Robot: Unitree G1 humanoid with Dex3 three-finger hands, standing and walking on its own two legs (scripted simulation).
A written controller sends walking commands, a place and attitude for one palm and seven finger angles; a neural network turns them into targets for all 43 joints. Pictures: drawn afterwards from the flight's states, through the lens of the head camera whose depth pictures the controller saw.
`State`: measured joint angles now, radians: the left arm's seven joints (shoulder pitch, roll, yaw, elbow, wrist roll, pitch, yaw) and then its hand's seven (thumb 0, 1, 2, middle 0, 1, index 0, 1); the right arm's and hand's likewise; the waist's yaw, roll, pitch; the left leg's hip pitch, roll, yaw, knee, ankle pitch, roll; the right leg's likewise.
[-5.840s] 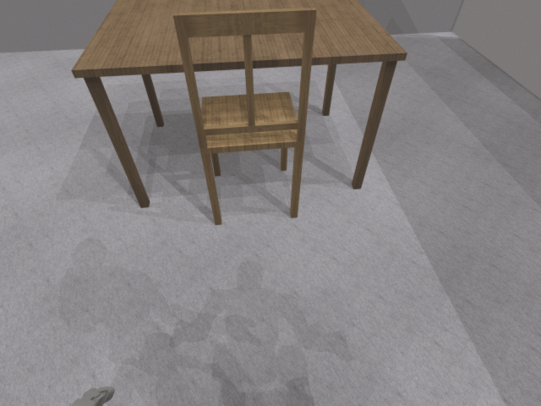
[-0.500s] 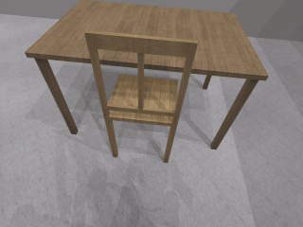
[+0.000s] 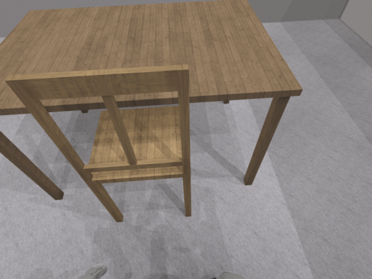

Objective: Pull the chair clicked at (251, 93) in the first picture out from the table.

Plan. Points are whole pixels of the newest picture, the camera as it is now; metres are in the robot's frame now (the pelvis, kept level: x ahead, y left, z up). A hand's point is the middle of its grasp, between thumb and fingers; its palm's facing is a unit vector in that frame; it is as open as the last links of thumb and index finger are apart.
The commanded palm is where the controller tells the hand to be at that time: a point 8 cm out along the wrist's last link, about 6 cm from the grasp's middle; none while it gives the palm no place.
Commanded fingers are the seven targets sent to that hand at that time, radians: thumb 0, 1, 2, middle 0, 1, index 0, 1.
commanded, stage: come to a stop and stand still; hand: left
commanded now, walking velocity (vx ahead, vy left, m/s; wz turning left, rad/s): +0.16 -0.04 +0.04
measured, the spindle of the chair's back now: (122, 134) +0.51 +0.20 -0.04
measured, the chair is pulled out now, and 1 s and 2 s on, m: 0.00 0.00 0.00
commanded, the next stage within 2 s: look again from close up in 1.00 s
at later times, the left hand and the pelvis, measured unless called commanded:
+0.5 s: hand out of the picture +0.09 +0.18 -0.17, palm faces +0.07 -0.98 -0.20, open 7.3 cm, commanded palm none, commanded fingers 0.00 0.90 0.90 -0.20 -0.30 -0.20 -0.30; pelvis +0.06 +0.00 +0.01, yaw -1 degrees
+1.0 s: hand out of the picture +0.05 +0.15 -0.16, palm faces +0.06 -0.98 -0.21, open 7.3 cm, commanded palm none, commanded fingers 0.00 0.90 0.90 -0.20 -0.30 -0.20 -0.30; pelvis +0.02 -0.03 +0.01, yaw +1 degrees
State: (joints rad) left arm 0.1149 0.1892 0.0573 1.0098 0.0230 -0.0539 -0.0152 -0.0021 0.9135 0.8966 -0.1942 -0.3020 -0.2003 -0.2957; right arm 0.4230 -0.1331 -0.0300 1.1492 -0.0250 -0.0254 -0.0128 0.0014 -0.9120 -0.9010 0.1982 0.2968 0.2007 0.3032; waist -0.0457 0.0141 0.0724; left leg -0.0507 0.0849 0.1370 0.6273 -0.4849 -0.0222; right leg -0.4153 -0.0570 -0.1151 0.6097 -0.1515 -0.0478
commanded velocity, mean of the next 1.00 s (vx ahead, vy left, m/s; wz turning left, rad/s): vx -0.07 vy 0.01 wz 0.00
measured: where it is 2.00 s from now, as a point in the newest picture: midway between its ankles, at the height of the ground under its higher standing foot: outside the picture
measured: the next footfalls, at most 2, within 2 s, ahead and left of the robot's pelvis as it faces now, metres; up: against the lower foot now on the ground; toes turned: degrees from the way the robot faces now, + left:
left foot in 0.36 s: +0.10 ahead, +0.08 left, +0.00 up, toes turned +6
right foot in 0.66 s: +0.06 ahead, -0.12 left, +0.00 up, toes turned -3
